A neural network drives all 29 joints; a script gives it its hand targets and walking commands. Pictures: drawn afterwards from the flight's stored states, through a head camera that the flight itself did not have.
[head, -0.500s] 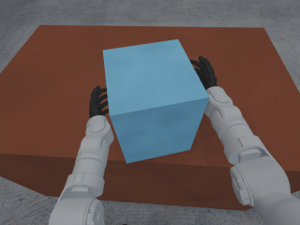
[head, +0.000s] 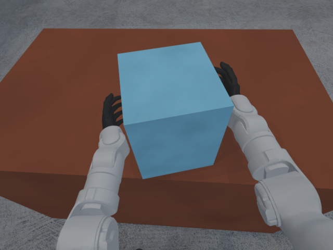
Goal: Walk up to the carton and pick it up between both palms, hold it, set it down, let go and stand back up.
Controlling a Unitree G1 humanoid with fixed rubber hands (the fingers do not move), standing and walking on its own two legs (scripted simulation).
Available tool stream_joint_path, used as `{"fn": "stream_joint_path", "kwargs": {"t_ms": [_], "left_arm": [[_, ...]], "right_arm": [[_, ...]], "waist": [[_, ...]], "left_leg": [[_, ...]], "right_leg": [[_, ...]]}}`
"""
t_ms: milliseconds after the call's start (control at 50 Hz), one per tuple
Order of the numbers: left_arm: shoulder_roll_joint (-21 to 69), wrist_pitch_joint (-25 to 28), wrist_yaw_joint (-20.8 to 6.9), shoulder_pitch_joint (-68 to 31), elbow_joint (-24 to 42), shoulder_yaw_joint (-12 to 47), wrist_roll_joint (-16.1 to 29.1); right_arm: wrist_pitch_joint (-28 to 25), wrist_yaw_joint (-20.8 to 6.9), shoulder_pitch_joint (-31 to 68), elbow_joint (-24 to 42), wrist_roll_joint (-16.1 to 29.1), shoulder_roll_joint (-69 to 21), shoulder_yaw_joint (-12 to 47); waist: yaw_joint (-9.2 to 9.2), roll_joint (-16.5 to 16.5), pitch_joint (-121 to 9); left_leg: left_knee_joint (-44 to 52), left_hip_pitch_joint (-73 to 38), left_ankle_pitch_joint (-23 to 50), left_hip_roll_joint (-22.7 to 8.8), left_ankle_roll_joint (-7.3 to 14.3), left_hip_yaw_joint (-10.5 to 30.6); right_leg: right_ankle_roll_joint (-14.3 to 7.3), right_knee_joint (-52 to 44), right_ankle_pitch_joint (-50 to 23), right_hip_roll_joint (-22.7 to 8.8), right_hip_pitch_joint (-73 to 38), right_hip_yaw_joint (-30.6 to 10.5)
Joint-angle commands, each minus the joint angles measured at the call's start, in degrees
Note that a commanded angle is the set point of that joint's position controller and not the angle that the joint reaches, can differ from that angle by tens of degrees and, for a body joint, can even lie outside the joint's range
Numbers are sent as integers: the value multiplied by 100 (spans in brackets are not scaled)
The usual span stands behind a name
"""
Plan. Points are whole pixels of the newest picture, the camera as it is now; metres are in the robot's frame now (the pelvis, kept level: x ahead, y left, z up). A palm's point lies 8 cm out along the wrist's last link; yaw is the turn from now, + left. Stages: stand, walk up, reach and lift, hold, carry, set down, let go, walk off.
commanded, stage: reach and lift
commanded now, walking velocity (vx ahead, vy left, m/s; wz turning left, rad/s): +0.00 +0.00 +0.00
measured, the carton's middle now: (169, 114) +0.42 +0.03 +0.06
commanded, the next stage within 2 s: none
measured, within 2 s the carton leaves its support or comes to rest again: leaves its support in 0.82 s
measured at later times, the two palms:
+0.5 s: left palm (112, 126) +0.38 +0.17 +0.07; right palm (229, 95) +0.45 -0.11 +0.11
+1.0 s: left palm (99, 134) +0.35 +0.19 +0.08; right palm (219, 96) +0.43 -0.09 +0.12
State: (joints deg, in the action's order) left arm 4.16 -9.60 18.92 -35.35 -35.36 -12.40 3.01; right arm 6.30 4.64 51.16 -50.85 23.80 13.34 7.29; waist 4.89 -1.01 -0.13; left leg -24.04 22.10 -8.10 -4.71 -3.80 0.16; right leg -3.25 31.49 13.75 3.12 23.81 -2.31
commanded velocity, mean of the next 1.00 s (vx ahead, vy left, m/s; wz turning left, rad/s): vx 0.00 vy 0.00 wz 0.00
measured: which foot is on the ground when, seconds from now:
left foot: down 0.00-1.00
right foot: down 0.00-1.00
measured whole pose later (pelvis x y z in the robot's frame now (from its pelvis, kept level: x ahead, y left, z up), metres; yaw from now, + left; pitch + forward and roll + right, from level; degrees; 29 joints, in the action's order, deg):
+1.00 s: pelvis +0.00 +0.00 +0.00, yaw +0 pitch +7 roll +2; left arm 6.2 -9.7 14.1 -27.9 -29.5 -18.4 -5.4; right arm 2.8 4.2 49.4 -53.2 10.8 7.6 6.8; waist 4.9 -1.1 -5.6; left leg -24.0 23.2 -8.0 -4.8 -3.8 0.2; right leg -3.2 31.5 13.5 3.2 24.9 -2.3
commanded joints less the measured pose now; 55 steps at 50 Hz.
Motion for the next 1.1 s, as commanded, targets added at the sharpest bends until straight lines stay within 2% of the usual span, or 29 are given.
{"fn": "stream_joint_path", "kwargs": {"t_ms": [0, 100, 180, 220, 260, 280, 300, 340, 380, 400, 420, 460, 480, 500, 540, 600, 640, 660, 700, 740, 800, 840, 880, 900, 940, 980, 1000, 1060, 1080], "left_arm": [[165, 468, -141, -2932, 1248, -286, -615], [121, 467, -20, -3237, 1090, -312, -801], [357, 425, -104, -2826, 1170, -223, -717], [313, 508, -109, -2947, 1074, -333, -862], [348, 407, -105, -2986, 1056, -367, -845], [482, 480, -86, -3132, 1451, -220, -846], [456, 494, -100, -2962, 1301, -243, -830], [645, 473, -64, -2988, 1385, -120, -774], [506, 536, -100, -3274, 1157, -205, -834], [552, 526, -130, -3257, 1068, -264, -984], [421, 568, -161, -3273, 903, -273, -860], [733, 523, -189, -3182, 998, -173, -921], [608, 592, -234, -3172, 1056, -271, -810], [623, 548, -215, -3129, 880, -254, -1010], [980, 625, -163, -3379, 1421, -18, -956], [897, 653, -298, -3348, 1155, -190, -968], [1403, 728, -315, -3551, 1666, 292, -918], [1450, 701, -387, -3409, 1441, 196, -1080], [2160, 663, -566, -3947, 1447, 489, -1230], [2996, 606, -938, -3984, 1448, 655, -1472], [3349, 730, -1154, -4259, 2194, 1033, -1503], [3325, 486, -1247, -4476, 1910, 1236, -1464], [3206, 290, -1353, -4249, 1512, 1114, -1455], [3297, 480, -1331, -4848, 2212, 1421, -1261], [3343, 400, -1315, -5001, 2242, 1665, -1163], [3382, 385, -1398, -4939, 2385, 2171, -795], [3340, 303, -1315, -5286, 2344, 1992, -918], [3633, 216, -1251, -5074, 2374, 2291, -760], [3478, 107, -1312, -4871, 2104, 2281, -720]], "right_arm": [[-356, 83, 2946, 629, -467, -517, 268], [-269, 40, 2949, 144, -463, -360, 110], [-315, 67, 2738, 494, -620, -515, 155], [-334, 42, 2728, 228, -624, -579, 107], [-310, 38, 2776, 405, -552, -505, 197], [-387, 52, 2880, 611, -571, -643, 103], [-388, 77, 2873, 877, -482, -840, 371], [-353, 13, 2712, 422, -594, -671, 66], [-321, 54, 2891, 403, -742, -685, -20], [-237, -13, 2885, 145, -637, -921, 170], [-266, 31, 2862, 353, -636, -747, 192], [-370, -7, 2833, 300, -765, -795, -8], [-275, -38, 2819, 343, -761, -962, 4], [-324, -49, 2827, 142, -852, -867, -173], [-417, -71, 2736, 284, -908, -1037, -69], [-411, -123, 2894, 553, -906, -1463, 205], [-517, -120, 2807, 724, -838, -1820, 407], [-565, -158, 2888, 773, -877, -2038, 514], [-535, -379, 2863, 318, -1096, -2737, 506], [-594, -602, 2983, 530, -1469, -3810, 774], [-803, -780, 2719, 435, -1723, -4612, 965], [-660, -759, 2560, 123, -1864, -4833, 876], [-658, -781, 2727, 225, -1848, -4714, 769], [-786, -813, 2932, 592, -1795, -4762, 813], [-696, -736, 2902, 500, -1797, -4845, 900], [-601, -650, 2752, 797, -1762, -5080, 1002], [-510, -697, 2841, 273, -1665, -4967, 937], [-544, -730, 3251, 1001, -1597, -4989, 900], [-382, -665, 2999, 901, -1530, -5040, 972]], "waist": [[1108, 490, -4354], [1118, 230, -4082], [955, 372, -3985], [1027, 415, -3985], [1108, 465, -4120], [1009, 233, -4560], [1134, 326, -4550], [906, 179, -4307], [916, 397, -4084], [1111, 431, -3888], [1052, 586, -4072], [911, 253, -4322], [1031, 536, -4252], [955, 238, -4097], [844, 330, -4296], [1218, 587, -4243], [942, 352, -4643], [1100, 476, -4653], [939, 233, -4365], [949, 652, -4089], [751, 540, -5004], [490, 444, -4372], [641, 682, -3973], [509, 568, -4653], [435, 428, -4529], [112, 603, -4721], [255, 278, -4303], [253, 377, -5034], [98, 554, -4510]], "left_leg": [[-307, -468, 1704, 255, 214, -411], [-319, -772, 1522, 211, 145, -417], [-292, -761, 1657, 254, 171, -394], [-221, -628, 1489, 230, 182, -374], [-271, -744, 1658, 243, 199, -437], [-368, -788, 1865, 250, 96, -458], [-443, -634, 1939, 288, 126, -430], [-382, -880, 1963, 256, 125, -348], [-329, -756, 1674, 245, 149, -400], [-257, -616, 1591, 257, 194, -438], [-249, -529, 1406, 247, 237, -415], [-337, -785, 1656, 263, 110, -362], [-258, -461, 1495, 255, 209, -385], [-255, -707, 1405, 266, 182, -407], [-280, -1020, 1546, 223, 104, -354], [-242, -291, 1178, 330, 240, -457], [-317, -821, 1738, 326, 77, -431], [-265, -663, 1739, 347, 119, -447], [-168, -786, 1572, 343, 69, -426], [-27, -907, 1417, 388, 241, -450], [59, -998, 1941, 410, 121, -436], [93, -866, 1448, 479, 109, -399], [217, -774, 1022, 471, 211, -374], [163, -931, 1329, 448, 190, -359], [110, -893, 1394, 476, 110, -309], [52, -1123, 1332, 534, 156, -248], [110, -1159, 1193, 478, 94, -249], [-7, -1363, 1440, 462, 69, -166], [42, -1383, 1102, 506, 143, -164]], "right_leg": [[310, -732, -2263, -20, -1361, -235], [232, -813, -1517, -11, -833, -185], [311, -790, -2082, -55, -1188, -188], [324, -805, -1868, -5, -1161, -199], [335, -737, -2022, 11, -1105, -147], [316, -775, -2230, 18, -1186, -135], [288, -677, -2434, -13, -1271, -209], [258, -812, -2272, 9, -1079, -167], [304, -808, -2122, -32, -1036, -175], [295, -838, -2006, -38, -1152, -239], [335, -724, -2041, -13, -1089, -178], [334, -764, -2020, -37, -1054, -132], [282, -778, -1892, -36, -1256, -192], [245, -855, -1593, -26, -1027, -116], [237, -837, -1658, 37, -885, -61], [329, -733, -1791, -95, -1539, -265], [325, -719, -2393, -58, -1506, -136], [403, -764, -2511, -111, -1656, -204], [349, -870, -2024, -121, -1399, -119], [448, -851, -2454, -165, -1751, -47], [620, -623, -3600, -208, -2479, 115], [591, -767, -2922, -248, -2470, 97], [629, -833, -2613, -295, -2479, 73], [609, -741, -2870, -271, -2532, 96], [635, -781, -2932, -295, -2458, 110], [650, -854, -2915, -311, -2610, 110], [578, -866, -2373, -208, -2300, 192], [501, -871, -2413, -140, -2311, 236], [585, -1016, -2284, -216, -2283, 186]]}}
